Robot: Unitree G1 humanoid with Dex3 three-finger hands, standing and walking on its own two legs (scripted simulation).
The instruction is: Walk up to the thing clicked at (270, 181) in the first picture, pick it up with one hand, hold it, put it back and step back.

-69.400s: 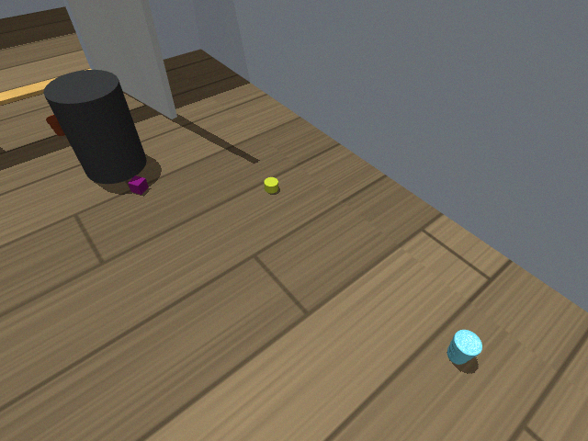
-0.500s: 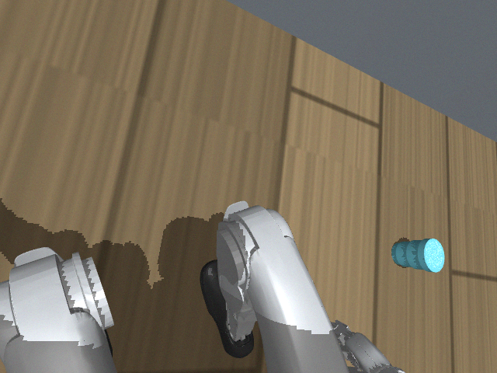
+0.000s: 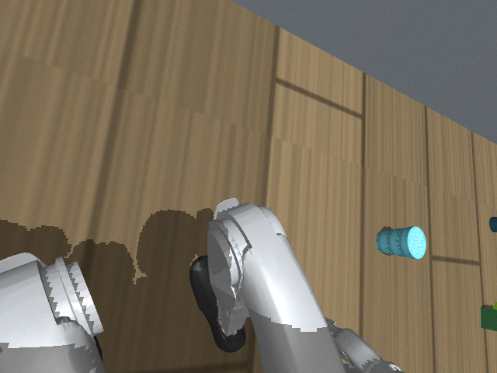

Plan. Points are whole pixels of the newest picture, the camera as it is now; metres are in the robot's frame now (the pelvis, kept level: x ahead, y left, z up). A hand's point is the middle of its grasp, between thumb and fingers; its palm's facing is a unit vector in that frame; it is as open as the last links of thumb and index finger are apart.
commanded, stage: rest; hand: left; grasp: from above
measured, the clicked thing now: out of the picture +0.44 +0.39 -0.27
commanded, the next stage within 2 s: open in 0.20 s
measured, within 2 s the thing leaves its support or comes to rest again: rests again in 0.22 s
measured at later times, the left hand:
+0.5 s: hand out of the picture +0.43 +0.36 -0.25, palm faces -0.41 -0.18 -0.89, open 7.7 cm
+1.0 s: hand out of the picture +0.43 +0.36 -0.25, palm faces -0.41 -0.19 -0.89, open 12.7 cm
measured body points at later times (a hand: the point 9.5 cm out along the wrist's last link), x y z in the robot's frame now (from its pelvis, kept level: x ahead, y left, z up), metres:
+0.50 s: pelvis +0.00 +0.00 +0.00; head +0.27 +0.15 +0.32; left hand +0.45 +0.37 -0.20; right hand +0.08 -0.25 -0.05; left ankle +0.06 +0.13 -0.27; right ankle +0.11 -0.12 -0.27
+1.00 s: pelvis +0.00 +0.00 +0.00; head +0.27 +0.15 +0.32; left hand +0.45 +0.37 -0.20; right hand +0.07 -0.25 -0.05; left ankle +0.06 +0.13 -0.27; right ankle +0.11 -0.12 -0.27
